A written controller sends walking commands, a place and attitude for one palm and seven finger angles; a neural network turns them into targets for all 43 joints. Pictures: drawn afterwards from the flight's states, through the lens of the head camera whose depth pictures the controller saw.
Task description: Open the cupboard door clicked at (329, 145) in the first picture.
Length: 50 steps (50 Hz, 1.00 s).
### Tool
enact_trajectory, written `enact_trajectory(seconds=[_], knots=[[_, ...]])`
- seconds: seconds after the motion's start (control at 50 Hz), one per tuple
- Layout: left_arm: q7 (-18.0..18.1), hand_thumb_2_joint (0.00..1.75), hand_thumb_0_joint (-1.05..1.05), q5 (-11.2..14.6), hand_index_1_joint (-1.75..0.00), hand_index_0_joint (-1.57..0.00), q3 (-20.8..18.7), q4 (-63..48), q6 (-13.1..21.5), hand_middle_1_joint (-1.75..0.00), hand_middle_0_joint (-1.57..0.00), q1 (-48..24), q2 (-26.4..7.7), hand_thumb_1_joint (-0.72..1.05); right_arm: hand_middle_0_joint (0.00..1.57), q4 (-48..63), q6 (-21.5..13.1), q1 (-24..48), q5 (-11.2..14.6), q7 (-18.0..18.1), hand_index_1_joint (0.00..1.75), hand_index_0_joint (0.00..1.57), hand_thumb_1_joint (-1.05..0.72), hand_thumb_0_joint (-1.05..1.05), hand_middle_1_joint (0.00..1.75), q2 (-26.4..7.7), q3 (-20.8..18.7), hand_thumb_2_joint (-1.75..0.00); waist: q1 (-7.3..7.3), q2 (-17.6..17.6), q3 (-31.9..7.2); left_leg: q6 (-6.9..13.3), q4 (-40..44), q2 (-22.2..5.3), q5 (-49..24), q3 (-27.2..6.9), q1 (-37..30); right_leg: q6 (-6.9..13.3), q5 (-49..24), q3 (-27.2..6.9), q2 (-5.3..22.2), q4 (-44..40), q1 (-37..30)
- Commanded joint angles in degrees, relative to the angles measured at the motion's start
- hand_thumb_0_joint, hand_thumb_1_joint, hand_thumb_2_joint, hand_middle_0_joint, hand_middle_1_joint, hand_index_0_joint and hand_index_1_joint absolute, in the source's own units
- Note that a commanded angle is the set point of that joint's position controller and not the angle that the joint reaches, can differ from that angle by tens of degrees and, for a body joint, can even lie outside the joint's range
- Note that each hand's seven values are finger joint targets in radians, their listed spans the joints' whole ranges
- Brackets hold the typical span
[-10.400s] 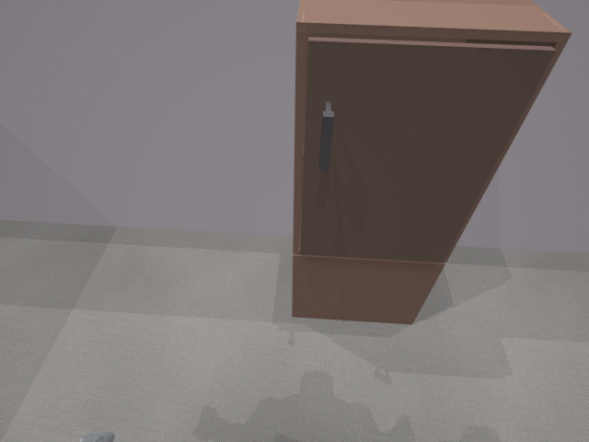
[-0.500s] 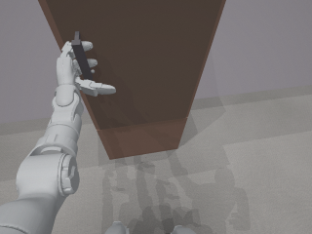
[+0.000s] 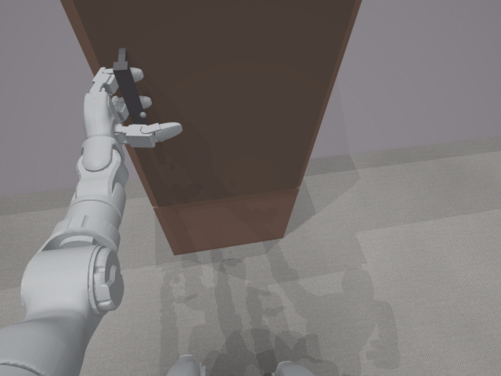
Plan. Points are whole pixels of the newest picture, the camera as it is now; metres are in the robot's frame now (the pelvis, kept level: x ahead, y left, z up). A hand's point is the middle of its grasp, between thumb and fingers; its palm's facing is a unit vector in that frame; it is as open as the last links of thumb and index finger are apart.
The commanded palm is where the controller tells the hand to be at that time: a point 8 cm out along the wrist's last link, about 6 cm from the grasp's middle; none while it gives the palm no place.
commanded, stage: close the thumb around the handle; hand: left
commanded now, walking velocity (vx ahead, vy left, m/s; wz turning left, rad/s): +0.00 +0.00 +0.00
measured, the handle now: (132, 91) +0.56 +0.16 +0.12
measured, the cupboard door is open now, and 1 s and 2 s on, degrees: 0 15 33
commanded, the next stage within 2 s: pull the door open along its arc in 0.44 s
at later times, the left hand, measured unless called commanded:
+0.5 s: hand (146, 116) +0.50 +0.13 +0.12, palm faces +0.06 -1.00 +0.03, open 5.6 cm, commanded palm +0.48 +0.19 +0.12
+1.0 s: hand (163, 160) +0.41 +0.10 +0.12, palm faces +0.04 -1.00 +0.04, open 5.9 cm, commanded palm +0.35 +0.15 +0.12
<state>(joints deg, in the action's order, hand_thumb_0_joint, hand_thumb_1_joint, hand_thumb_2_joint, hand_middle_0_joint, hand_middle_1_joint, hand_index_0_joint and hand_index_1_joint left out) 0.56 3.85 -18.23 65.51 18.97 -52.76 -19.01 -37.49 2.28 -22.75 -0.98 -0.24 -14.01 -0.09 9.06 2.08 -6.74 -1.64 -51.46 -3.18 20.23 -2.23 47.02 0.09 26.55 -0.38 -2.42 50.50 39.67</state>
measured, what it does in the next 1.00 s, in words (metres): stands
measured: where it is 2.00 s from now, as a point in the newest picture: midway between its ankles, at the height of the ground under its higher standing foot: outside the picture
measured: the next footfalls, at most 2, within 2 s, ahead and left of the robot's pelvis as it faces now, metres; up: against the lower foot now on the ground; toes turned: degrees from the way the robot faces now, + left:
none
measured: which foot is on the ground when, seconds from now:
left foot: down 0.00-1.00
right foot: down 0.00-1.00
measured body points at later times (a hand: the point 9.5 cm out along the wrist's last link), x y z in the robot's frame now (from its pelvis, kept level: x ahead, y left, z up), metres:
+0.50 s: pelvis +0.00 +0.01 +0.00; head +0.08 +0.02 +0.44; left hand +0.50 +0.18 +0.12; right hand +0.01 -0.25 -0.12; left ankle +0.04 +0.14 -0.69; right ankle -0.02 -0.12 -0.69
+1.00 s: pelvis +0.02 +0.00 +0.01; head +0.04 -0.01 +0.46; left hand +0.41 +0.15 +0.12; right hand +0.08 -0.25 -0.10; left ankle +0.04 +0.14 -0.69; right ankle -0.02 -0.12 -0.69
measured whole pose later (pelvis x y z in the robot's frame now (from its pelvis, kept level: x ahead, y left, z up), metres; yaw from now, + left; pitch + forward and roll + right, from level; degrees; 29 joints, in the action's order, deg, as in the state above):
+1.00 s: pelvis +0.02 +0.00 +0.01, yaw -1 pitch +10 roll -1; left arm 5.0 7.5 -6.4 29.5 12.8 -21.8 -5.7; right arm -33.7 1.8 -21.4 0.5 -1.4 -13.0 -1.3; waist 4.3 2.9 -7.9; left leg -1.3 -46.9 -3.1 20.8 0.1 36.3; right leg -0.2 26.4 -2.5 -2.0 46.0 29.8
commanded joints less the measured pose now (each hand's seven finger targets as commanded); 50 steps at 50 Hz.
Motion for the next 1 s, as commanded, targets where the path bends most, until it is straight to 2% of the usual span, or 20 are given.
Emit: enact_trajectory(seconds=[0.0,0.04,0.06,0.12,0.16,0.22,0.36,0.4,0.42,0.5,0.52,0.54,0.56,0.62,0.76,0.82,0.84,0.92,0.94,0.98], knots=[[-0.9,0.64,0.00,0.3,-1.28,-0.36,-1.3,-14.6,5.2,-1.28,-0.36,-27.1,-12.1,0.28,0.20,3.9,-1.1,-7.1,0.0,0.2,0.30,0.20,-0.90,0.00,0.30,-9.0,-3.5,-0.90,-0.55,2.8,-25.4,3.2,2.7,2.6,-15.9,1.9,-23.1,0.1,-23.4,1.5,-1.2,-7.3,-3.5],[-1.6,0.68,0.00,0.8,-1.30,-0.36,0.8,-12.6,4.1,-1.30,-0.36,-26.9,-9.6,0.40,0.20,3.8,-1.0,-6.9,0.1,0.2,0.30,0.20,-0.90,0.00,0.30,-9.0,-3.4,-0.90,0.68,1.4,-21.9,3.3,2.9,2.6,-14.2,2.0,-21.7,-0.1,-22.3,1.6,-1.3,-8.1,-2.2],[-1.6,0.71,0.00,0.7,-1.30,-0.37,-0.3,-12.1,3.7,-1.30,-0.37,-27.2,-11.2,0.45,0.20,3.6,-0.8,-7.2,0.1,0.3,0.30,0.20,-0.90,0.00,0.30,-9.3,-3.4,-0.90,0.48,0.6,-21.3,3.3,3.0,2.5,-13.8,1.9,-20.9,-0.1,-22.0,1.6,-1.3,-8.1,-2.6],[-1.6,0.78,0.00,1.0,-1.32,-0.38,-1.2,-13.7,3.3,-1.32,-0.38,-28.3,-12.3,0.62,0.20,3.7,-0.7,-7.3,0.1,0.5,0.30,0.20,-0.90,0.00,0.30,-9.4,-3.5,-0.90,0.50,0.8,-22.8,3.4,3.1,2.4,-14.6,1.8,-21.6,-0.1,-22.5,1.6,-1.2,-7.9,-2.9],[-1.6,0.83,0.00,1.0,-1.33,-0.39,0.5,-14.4,3.6,-1.33,-0.39,-28.8,-10.0,0.73,0.20,3.8,-0.8,-7.1,0.2,0.3,0.30,0.20,-0.90,0.00,0.30,-9.0,-3.4,-0.90,0.69,2.5,-22.1,3.2,3.0,2.4,-14.7,1.6,-22.6,0.1,-21.7,1.9,-1.4,-8.0,-1.6],[-1.2,0.90,0.00,1.0,-1.35,-0.40,0.1,-15.4,4.5,-1.35,-0.40,-29.2,-10.4,0.90,0.20,3.4,-1.0,-7.2,0.0,0.3,0.30,0.20,-0.90,0.00,0.30,-9.1,-3.5,-0.90,0.56,2.9,-23.7,3.1,2.8,2.3,-15.7,1.3,-23.9,0.2,-21.8,2.0,-1.4,-7.5,-1.4],[-0.2,0.90,0.00,0.7,-1.35,-0.40,-2.9,-12.7,2.9,-1.35,-0.40,-27.4,-13.5,0.90,0.20,4.0,-0.5,-7.0,-0.1,0.5,0.30,0.20,-0.90,0.00,0.30,-9.3,-3.2,-0.90,-0.11,1.0,-21.6,3.2,3.2,2.4,-14.2,1.7,-20.5,0.0,-21.3,1.9,-1.3,-7.7,-2.7],[0.6,0.90,0.00,-0.3,-1.35,-0.40,-4.6,-14.0,3.5,-1.35,-0.40,-27.5,-16.0,0.90,0.20,4.3,-0.5,-7.1,-0.2,0.5,0.30,0.20,-0.90,0.00,0.30,-9.2,-3.1,-0.90,-0.80,1.9,-23.0,3.2,3.0,2.5,-15.4,1.7,-20.7,0.0,-22.2,1.7,-1.1,-7.1,-3.3],[0.7,0.90,0.00,-0.4,-1.35,-0.40,-3.0,-13.6,3.4,-1.35,-0.40,-27.1,-13.6,0.90,0.20,4.5,-0.5,-6.8,-0.3,0.4,0.30,0.20,-0.90,0.00,0.30,-8.9,-3.1,-0.90,-0.16,1.2,-22.3,3.3,3.0,2.5,-14.8,1.9,-20.7,-0.1,-21.9,1.8,-1.2,-7.4,-2.9],[0.9,0.90,0.00,-0.7,-1.35,-0.40,-3.3,-12.0,3.5,-1.35,-0.40,-28.3,-14.6,0.90,0.20,4.5,-0.5,-6.8,-0.3,0.6,0.30,0.20,-0.90,0.00,0.30,-9.2,-2.9,-0.90,0.11,0.8,-20.8,3.1,3.4,2.2,-12.4,1.5,-19.8,-0.1,-18.9,1.9,-1.2,-7.6,-1.6],[1.0,0.90,0.00,-0.6,-1.35,-0.40,-1.8,-12.3,3.5,-1.35,-0.40,-29.4,-13.0,0.90,0.20,4.5,-0.6,-6.7,-0.2,0.6,0.30,0.20,-0.90,0.00,0.30,-9.2,-3.0,-0.90,0.80,1.1,-21.1,3.1,3.3,2.2,-12.2,1.5,-20.4,-0.1,-18.5,1.8,-1.2,-7.7,-1.0],[0.8,0.90,0.00,-0.1,-1.35,-0.40,1.0,-13.2,3.5,-1.35,-0.40,-27.9,-8.3,0.90,0.20,4.8,-0.8,-6.5,-0.3,0.2,0.30,0.20,-0.90,0.00,0.30,-8.6,-3.1,-0.90,0.31,2.4,-21.5,2.9,3.5,2.3,-12.5,1.5,-21.8,0.1,-18.3,2.3,-1.4,-7.7,-0.5],[0.9,0.90,0.00,0.4,-1.35,-0.40,1.8,-14.1,3.7,-1.35,-0.40,-27.1,-6.4,0.90,0.20,4.9,-1.0,-6.4,-0.3,0.0,0.30,0.20,-0.90,0.00,0.30,-8.6,-3.3,-0.90,0.27,2.8,-22.6,2.7,3.4,2.1,-13.3,1.3,-23.5,0.3,-18.3,2.7,-1.5,-7.5,0.0],[1.3,0.90,0.00,0.7,-1.35,-0.40,0.7,-16.5,4.2,-1.35,-0.40,-23.6,-7.0,0.90,0.20,5.2,-1.1,-6.5,-0.4,-0.3,0.30,0.20,-0.90,0.00,0.30,-8.9,-3.6,-0.90,-1.21,2.6,-25.5,2.6,3.2,2.1,-16.2,1.3,-25.3,0.5,-20.6,2.8,-1.6,-7.0,-1.6],[1.0,0.90,0.00,2.3,-1.35,-0.40,3.7,-27.4,2.3,-1.35,-0.40,-7.4,-1.7,0.90,0.20,7.9,-1.1,-3.5,0.7,-0.8,0.30,0.20,-0.90,0.00,0.30,-8.1,-3.9,-0.90,-4.20,-0.7,-23.3,3.0,5.2,2.6,-16.7,2.8,-24.4,0.6,-25.0,2.8,-1.8,-8.3,-8.0],[1.2,0.90,0.00,3.3,-1.35,-0.40,5.7,-36.8,1.1,-1.35,-0.40,2.5,1.4,0.90,0.20,9.7,-1.7,-1.5,1.3,-1.0,0.30,0.20,-0.90,0.00,0.30,-7.4,-3.9,-0.90,-5.98,0.3,-23.7,3.0,6.0,2.7,-19.8,3.6,-26.5,0.6,-29.0,3.0,-1.6,-8.6,-11.1],[1.4,0.90,0.00,3.7,-1.35,-0.40,6.5,-38.2,0.3,-1.35,-0.40,5.9,2.4,0.90,0.20,9.9,-1.9,-0.8,1.5,-1.0,0.30,0.20,-0.90,0.00,0.30,-7.1,-3.9,-0.90,-6.10,-2.1,-21.7,3.1,6.6,2.7,-19.2,3.8,-25.7,0.4,-29.2,3.1,-1.6,-9.1,-12.0],[2.6,0.90,0.00,3.8,-1.35,-0.40,10.2,-50.0,-1.5,-1.35,-0.40,15.6,5.8,0.90,0.20,11.8,-2.8,2.5,1.8,-1.0,0.30,0.20,-0.90,0.00,0.30,-6.1,-3.6,-0.90,-7.47,-1.2,-18.7,3.1,8.0,2.8,-19.5,4.3,-27.2,0.3,-30.4,3.2,-1.2,-9.8,-14.2],[6.4,0.90,0.00,5.6,-1.35,-0.40,7.7,-53.3,-2.4,-1.35,-0.40,17.3,7.7,0.90,0.20,12.3,-3.1,4.2,1.7,-1.0,0.30,0.20,-0.90,0.00,0.30,-5.1,-3.4,-0.90,-9.43,-1.5,-18.3,2.8,8.5,2.8,-19.6,4.6,-26.5,0.3,-29.7,3.6,-1.1,-10.2,-15.5],[12.3,0.90,0.00,4.1,-1.35,-0.40,11.0,-58.6,-4.2,-1.35,-0.40,22.0,11.6,0.90,0.20,12.9,-3.9,6.0,1.1,-1.3,0.30,0.20,-0.90,0.00,0.30,-4.5,-3.0,-0.90,-9.46,-3.2,-16.7,2.6,9.1,2.8,-19.8,4.4,-27.2,0.3,-29.2,4.2,-0.9,-10.3,-16.7]])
